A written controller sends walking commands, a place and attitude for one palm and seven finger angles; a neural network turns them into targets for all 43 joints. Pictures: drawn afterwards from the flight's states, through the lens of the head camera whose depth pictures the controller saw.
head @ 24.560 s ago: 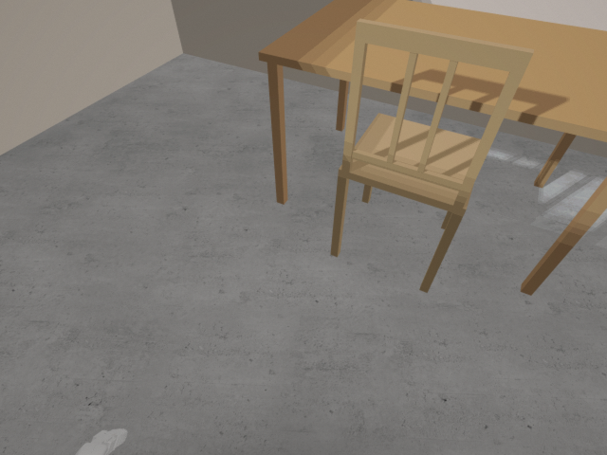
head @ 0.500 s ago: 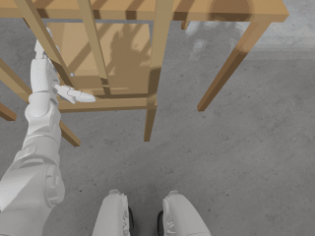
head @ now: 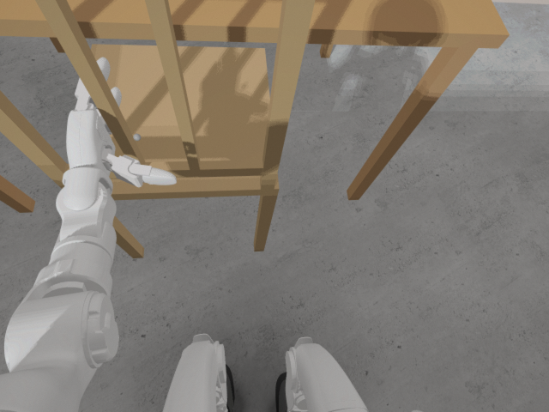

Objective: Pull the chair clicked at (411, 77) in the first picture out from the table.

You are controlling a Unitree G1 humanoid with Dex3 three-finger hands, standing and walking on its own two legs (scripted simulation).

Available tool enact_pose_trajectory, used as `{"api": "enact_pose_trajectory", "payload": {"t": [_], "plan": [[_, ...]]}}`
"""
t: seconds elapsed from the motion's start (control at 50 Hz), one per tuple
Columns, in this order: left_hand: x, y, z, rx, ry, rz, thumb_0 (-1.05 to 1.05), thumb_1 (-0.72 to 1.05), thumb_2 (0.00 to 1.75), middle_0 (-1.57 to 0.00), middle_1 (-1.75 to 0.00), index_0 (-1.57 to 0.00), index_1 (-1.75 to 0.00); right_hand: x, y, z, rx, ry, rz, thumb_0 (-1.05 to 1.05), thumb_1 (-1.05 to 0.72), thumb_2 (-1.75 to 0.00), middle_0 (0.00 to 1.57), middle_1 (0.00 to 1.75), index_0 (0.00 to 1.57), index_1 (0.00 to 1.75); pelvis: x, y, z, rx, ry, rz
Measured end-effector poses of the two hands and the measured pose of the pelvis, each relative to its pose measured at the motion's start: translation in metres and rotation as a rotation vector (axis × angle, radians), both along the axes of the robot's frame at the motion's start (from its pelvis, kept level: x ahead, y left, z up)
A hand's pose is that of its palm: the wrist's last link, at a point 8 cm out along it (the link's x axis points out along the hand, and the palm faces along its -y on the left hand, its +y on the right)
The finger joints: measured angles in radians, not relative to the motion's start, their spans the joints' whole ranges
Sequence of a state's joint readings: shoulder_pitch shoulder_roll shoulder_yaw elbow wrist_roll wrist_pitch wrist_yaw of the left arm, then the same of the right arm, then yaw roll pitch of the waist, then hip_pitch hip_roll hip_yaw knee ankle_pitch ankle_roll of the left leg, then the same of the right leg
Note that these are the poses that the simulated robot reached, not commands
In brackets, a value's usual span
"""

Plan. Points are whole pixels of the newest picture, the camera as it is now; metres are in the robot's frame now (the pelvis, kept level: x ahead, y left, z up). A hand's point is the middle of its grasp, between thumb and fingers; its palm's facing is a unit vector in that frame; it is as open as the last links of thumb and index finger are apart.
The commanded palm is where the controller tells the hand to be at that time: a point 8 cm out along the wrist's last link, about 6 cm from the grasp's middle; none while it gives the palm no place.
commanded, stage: hook a spindle and tug to test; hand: left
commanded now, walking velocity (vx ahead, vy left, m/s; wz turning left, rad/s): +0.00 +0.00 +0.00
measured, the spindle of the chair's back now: (105, 102) +0.52 +0.20 +0.07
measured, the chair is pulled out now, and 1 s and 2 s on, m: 0.00 0.01 0.09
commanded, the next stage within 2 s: step backward, pulling the chair out in 1.32 s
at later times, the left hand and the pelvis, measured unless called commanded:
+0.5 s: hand (135, 134) +0.50 +0.17 +0.03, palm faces +0.07 -1.00 -0.03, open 9.5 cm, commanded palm +0.47 +0.20 +0.03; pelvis +0.00 +0.00 +0.00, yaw +0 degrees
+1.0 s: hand (134, 142) +0.48 +0.17 +0.03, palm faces +0.05 -1.00 -0.02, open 5.0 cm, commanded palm +0.45 +0.21 +0.03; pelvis +0.02 +0.01 +0.02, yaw +0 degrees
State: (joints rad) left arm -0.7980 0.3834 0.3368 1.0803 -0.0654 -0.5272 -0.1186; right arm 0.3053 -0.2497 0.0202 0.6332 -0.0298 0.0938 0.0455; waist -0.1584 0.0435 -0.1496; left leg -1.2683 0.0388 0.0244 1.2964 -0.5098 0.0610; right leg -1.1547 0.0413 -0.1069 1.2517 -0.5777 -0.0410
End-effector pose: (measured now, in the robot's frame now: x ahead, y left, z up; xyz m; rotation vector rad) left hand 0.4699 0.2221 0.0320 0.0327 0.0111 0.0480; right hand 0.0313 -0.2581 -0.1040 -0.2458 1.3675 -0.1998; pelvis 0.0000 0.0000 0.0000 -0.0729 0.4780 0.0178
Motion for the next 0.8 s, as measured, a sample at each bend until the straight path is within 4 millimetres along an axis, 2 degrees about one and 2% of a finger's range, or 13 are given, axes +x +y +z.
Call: {"api": "enact_pose_trajectory", "payload": {"t": [0.24,0.34,0.46,0.56,0.7,0.8], "plan": [[0.002,0.001,-0.002,0.005,0.002,0.011,-0.01,-0.45,0.33,-0.28,-0.77,-0.28,-0.77,-0.009,-0.001,-0.003,-0.005,0.029,0.001,0.01,-0.9,-0.9,0.2,0.3,0.2,0.3,-0.003,-0.002,-0.003,-0.005,0.005,0.007],[0.003,0.002,-0.001,-0.003,0.014,0.024,-0.01,-0.29,0.4,-0.36,-1.04,-0.34,-1.04,-0.012,-0.002,-0.001,-0.005,0.033,-0.008,0.01,-0.9,-0.9,0.2,0.3,0.2,0.3,-0.004,-0.002,-0.001,-0.005,0.003,0.006],[0.003,0.002,0.0,0.0,0.018,0.026,0.0,0.0,0.52,-0.43,-1.29,-0.39,-1.29,-0.013,-0.001,0.003,-0.002,0.032,-0.019,0.01,-0.9,-0.9,0.2,0.3,0.2,0.3,0.0,-0.001,0.002,-0.004,0.001,0.001],[0.003,0.003,0.0,0.001,0.014,0.019,0.0,0.26,0.63,-0.46,-1.39,-0.42,-1.39,-0.011,0.0,0.005,0.0,0.036,-0.022,0.01,-0.9,-0.9,0.2,0.3,0.2,0.3,0.004,0.0,0.004,-0.003,0.002,-0.001],[0.004,0.005,0.0,-0.005,0.01,0.005,0.01,0.63,0.79,-0.47,-1.44,-0.44,-1.44,0.0,0.003,0.006,0.003,0.028,-0.02,0.01,-0.9,-0.9,0.2,0.3,0.2,0.3,0.01,0.002,0.006,-0.001,0.002,-0.003],[0.001,0.006,0.001,-0.01,0.004,-0.004,0.01,0.78,0.85,-0.48,-1.45,-0.46,-1.44,0.011,0.005,0.009,0.007,0.006,-0.019,0.01,-0.9,-0.9,0.2,0.3,0.2,0.3,0.014,0.004,0.009,0.0,0.0,-0.006]]}}
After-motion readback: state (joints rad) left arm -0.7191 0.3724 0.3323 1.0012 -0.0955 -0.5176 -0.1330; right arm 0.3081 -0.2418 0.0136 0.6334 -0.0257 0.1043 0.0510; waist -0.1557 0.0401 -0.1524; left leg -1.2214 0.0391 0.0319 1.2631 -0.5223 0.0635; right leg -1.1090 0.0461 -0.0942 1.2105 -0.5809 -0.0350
